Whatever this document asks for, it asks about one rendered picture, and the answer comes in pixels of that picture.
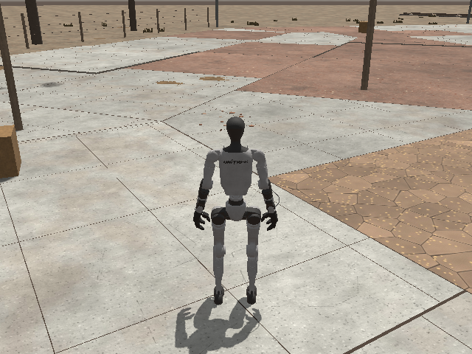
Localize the robot right hand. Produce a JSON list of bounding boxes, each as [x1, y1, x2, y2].
[[261, 211, 278, 231]]

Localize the left robot forearm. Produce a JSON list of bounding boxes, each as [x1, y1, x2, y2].
[[195, 179, 209, 213]]

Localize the robot right shin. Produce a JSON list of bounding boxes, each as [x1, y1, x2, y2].
[[247, 245, 258, 294]]

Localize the left robot thigh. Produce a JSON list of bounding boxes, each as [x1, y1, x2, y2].
[[211, 206, 226, 258]]

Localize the robot left hand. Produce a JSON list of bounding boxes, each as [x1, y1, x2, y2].
[[193, 211, 210, 230]]

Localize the robot left upper arm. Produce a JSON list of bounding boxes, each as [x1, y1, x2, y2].
[[202, 149, 221, 190]]

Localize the robot right upper arm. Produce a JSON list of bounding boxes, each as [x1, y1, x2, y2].
[[251, 149, 269, 190]]

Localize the right robot forearm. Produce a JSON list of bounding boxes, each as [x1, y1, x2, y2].
[[262, 179, 276, 213]]

